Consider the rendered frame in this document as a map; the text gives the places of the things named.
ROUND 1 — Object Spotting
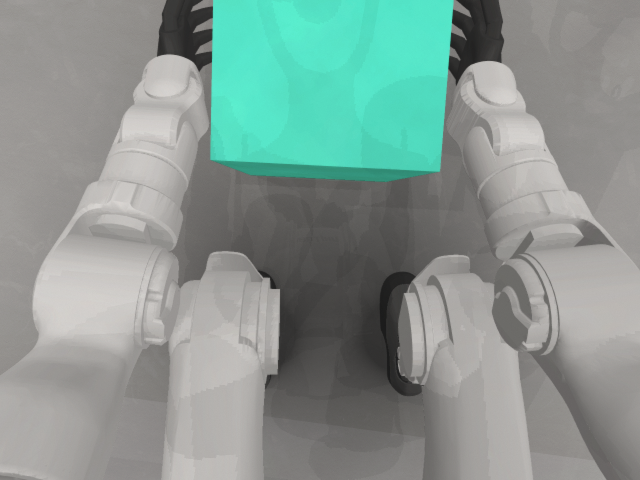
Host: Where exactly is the right robot hand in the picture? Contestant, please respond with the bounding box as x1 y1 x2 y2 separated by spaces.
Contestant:
448 0 504 86

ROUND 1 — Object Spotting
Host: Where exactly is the left robot hand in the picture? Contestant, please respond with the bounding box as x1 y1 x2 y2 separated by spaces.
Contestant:
157 0 213 72

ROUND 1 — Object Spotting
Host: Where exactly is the robot right upper arm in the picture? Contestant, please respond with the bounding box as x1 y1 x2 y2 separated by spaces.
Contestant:
492 244 640 480

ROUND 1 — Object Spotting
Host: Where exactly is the robot left forearm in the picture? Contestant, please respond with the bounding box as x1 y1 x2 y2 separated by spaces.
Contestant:
32 54 209 331

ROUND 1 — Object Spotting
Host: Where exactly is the robot left upper arm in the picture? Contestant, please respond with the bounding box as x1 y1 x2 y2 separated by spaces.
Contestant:
0 234 180 480

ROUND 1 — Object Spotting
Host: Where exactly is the robot left shin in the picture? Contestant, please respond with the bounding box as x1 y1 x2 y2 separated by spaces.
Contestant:
169 251 263 359

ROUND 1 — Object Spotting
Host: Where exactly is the carton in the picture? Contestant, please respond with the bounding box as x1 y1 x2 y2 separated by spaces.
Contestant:
210 0 454 182

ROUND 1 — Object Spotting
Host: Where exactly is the robot right forearm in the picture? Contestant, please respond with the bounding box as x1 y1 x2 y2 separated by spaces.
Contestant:
446 61 640 273

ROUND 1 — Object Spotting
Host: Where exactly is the left robot thigh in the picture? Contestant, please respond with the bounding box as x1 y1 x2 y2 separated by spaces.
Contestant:
161 270 280 480

